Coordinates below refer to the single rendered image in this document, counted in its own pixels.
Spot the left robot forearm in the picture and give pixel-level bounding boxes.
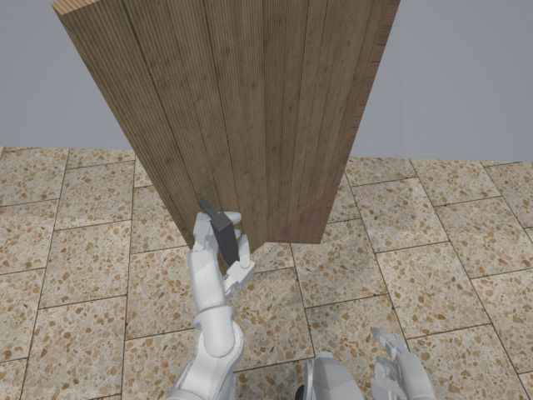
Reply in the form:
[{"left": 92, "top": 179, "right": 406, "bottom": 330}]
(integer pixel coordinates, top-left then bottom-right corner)
[{"left": 165, "top": 305, "right": 244, "bottom": 400}]

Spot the handle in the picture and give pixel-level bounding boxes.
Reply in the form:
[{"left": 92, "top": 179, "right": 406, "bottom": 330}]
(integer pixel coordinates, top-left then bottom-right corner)
[{"left": 197, "top": 196, "right": 240, "bottom": 267}]

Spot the right robot thigh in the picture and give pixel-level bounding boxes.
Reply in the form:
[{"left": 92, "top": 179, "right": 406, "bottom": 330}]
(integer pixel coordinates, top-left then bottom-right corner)
[{"left": 304, "top": 357, "right": 365, "bottom": 400}]

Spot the robot right hand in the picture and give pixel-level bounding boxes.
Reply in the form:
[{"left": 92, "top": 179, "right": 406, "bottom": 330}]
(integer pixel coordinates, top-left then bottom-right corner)
[{"left": 371, "top": 327, "right": 436, "bottom": 400}]

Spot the cupboard door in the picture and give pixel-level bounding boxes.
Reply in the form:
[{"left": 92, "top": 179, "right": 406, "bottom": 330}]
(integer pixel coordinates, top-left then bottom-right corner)
[{"left": 51, "top": 0, "right": 390, "bottom": 276}]

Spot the robot left hand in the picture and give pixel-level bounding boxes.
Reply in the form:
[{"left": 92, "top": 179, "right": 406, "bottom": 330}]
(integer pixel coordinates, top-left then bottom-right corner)
[{"left": 187, "top": 212, "right": 255, "bottom": 313}]

